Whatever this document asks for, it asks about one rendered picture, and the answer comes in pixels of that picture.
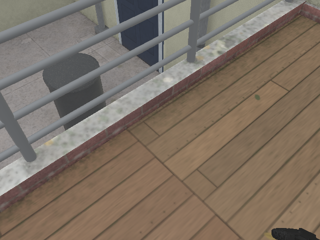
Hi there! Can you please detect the right robot hand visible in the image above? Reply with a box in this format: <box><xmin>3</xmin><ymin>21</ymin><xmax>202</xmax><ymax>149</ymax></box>
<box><xmin>271</xmin><ymin>228</ymin><xmax>320</xmax><ymax>240</ymax></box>

